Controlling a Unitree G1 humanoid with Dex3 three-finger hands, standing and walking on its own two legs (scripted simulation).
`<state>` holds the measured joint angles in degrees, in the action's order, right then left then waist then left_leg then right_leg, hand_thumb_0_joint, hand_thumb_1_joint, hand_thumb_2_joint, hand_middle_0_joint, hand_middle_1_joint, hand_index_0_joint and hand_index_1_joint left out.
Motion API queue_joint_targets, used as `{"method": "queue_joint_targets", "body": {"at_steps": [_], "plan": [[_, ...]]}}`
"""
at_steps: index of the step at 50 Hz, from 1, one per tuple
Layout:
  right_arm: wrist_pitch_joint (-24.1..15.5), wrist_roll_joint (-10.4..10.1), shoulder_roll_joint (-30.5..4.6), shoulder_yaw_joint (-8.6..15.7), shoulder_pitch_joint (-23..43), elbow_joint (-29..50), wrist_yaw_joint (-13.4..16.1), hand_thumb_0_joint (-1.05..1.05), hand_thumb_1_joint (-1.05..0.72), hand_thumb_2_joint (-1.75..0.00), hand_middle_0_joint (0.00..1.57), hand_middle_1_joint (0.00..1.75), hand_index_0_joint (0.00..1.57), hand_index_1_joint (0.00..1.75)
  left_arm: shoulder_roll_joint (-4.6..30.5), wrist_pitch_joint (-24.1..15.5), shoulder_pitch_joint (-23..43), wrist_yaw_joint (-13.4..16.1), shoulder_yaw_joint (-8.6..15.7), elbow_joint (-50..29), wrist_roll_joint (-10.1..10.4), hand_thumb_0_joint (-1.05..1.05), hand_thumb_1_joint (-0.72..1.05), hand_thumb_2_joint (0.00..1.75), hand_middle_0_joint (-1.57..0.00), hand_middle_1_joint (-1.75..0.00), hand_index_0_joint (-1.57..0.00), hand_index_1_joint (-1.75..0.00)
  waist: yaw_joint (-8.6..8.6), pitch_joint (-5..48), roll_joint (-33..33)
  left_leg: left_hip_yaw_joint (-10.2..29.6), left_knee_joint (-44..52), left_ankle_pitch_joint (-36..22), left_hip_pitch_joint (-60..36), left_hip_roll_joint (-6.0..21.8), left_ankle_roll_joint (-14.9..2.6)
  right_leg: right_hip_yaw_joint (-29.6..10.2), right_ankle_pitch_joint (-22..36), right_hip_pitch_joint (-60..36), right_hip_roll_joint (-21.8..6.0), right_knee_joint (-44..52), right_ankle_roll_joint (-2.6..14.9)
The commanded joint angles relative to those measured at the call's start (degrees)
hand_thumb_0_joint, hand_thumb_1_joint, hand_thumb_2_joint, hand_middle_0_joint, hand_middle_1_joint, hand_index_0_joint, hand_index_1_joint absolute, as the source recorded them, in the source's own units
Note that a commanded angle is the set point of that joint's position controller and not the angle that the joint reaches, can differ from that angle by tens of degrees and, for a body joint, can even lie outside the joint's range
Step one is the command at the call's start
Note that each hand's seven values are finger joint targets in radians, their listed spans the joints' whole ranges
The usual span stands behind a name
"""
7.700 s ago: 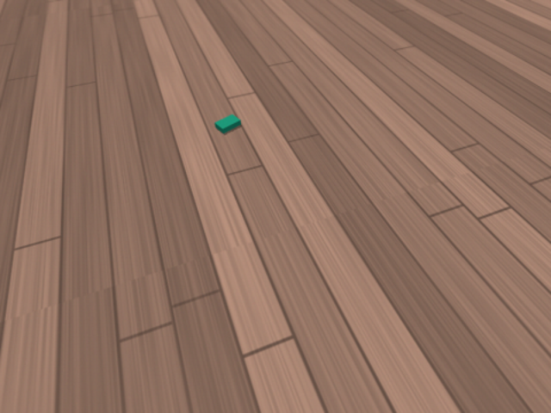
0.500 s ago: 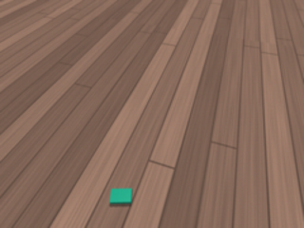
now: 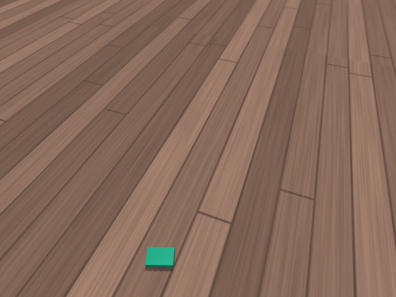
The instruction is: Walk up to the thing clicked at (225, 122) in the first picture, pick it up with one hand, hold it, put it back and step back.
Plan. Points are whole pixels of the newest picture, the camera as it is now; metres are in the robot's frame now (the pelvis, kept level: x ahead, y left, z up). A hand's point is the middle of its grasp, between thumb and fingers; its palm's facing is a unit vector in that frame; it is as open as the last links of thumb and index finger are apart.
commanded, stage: stand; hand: left
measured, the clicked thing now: (160, 257) +0.44 +0.20 -0.77
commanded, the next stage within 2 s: none
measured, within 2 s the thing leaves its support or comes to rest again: neither
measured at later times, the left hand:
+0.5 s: hand out of the picture +0.08 +0.25 -0.16, palm faces -0.02 -0.94 -0.34, open 7.4 cm
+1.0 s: hand out of the picture +0.07 +0.25 -0.16, palm faces -0.03 -0.94 -0.34, open 7.4 cm
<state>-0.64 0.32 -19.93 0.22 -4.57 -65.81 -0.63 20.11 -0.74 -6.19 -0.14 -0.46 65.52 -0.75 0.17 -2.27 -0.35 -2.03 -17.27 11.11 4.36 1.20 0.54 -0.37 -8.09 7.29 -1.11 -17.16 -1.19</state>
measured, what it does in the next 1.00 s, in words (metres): stands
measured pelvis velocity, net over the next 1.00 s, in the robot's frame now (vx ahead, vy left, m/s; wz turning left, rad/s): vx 0.00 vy -0.01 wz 0.01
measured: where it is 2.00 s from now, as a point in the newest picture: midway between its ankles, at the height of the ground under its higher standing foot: outside the picture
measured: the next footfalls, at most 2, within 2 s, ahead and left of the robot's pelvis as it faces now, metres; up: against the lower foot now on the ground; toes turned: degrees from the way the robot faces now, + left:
none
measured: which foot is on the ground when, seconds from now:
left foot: down 0.00-1.00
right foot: down 0.00-1.00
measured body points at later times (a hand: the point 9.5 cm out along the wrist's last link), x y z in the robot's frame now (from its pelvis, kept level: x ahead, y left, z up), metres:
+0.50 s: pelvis +0.00 +0.00 +0.00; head +0.00 +0.00 +0.45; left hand +0.08 +0.30 -0.13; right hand +0.08 -0.30 -0.13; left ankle -0.02 +0.12 -0.75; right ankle +0.01 -0.13 -0.75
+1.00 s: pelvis +0.00 -0.01 +0.00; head +0.01 -0.01 +0.45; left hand +0.07 +0.29 -0.13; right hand +0.08 -0.31 -0.14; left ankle -0.02 +0.12 -0.75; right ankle +0.01 -0.13 -0.75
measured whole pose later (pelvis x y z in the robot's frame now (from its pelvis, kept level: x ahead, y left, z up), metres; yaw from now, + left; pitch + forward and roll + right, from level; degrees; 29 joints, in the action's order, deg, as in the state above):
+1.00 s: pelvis +0.00 -0.01 +0.00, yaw +1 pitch -2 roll +0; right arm -0.7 0.5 -20.2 -0.1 -6.7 -65.6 -0.5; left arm 20.0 -0.5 -6.8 -0.3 -0.5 65.3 -0.7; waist 0.2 -2.4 0.2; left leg -1.1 -17.0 11.1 4.4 1.5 1.1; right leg 0.5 -8.9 7.4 -0.9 -17.8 -0.6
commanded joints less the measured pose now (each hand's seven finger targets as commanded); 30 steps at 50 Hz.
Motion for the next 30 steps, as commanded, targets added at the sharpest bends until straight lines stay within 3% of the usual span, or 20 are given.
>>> {"method": "queue_joint_targets", "body": {"at_steps": [1, 23, 30], "plan": [[-0.90, 0.06, -12.03, 2.34, 2.65, 3.19, 0.70, 0.00, -0.90, -0.90, 0.20, 0.30, 0.20, 0.30, 12.40, -1.45, 3.10, 0.85, 2.31, -3.38, 0.29, 0.00, 0.90, 0.90, -0.20, -0.30, -0.20, -0.30, 0.20, 4.01, 0.05, 5.27, 2.62, -7.61, -0.14, 6.90, -1.39, -4.67, 7.36, -1.05, -6.65, 2.33, 1.66], [-1.13, 0.15, -12.19, 2.12, 1.46, 3.46, 0.90, 0.00, -0.90, -0.90, 0.20, 0.30, 0.20, 0.30, 12.44, -1.24, 2.75, 0.70, 2.42, -3.63, 0.40, 0.00, 0.90, 0.90, -0.20, -0.30, -0.20, -0.30, -0.09, 3.37, 0.24, 5.49, 2.98, -8.72, 0.59, 6.79, -1.26, -4.51, 8.12, -1.87, -6.87, 2.22, 1.91], [-1.03, 0.33, -12.08, 2.11, 0.74, 3.34, 0.90, 0.00, -0.90, -0.90, 0.20, 0.30, 0.20, 0.30, 12.52, -0.92, 2.81, 0.65, 2.59, -3.52, 0.35, 0.00, 0.90, 0.90, -0.20, -0.30, -0.20, -0.30, 0.11, 3.02, 0.96, 5.42, 3.80, -4.38, 2.08, 6.47, -1.21, -4.58, 4.71, -2.02, -6.83, 2.48, 2.19]]}}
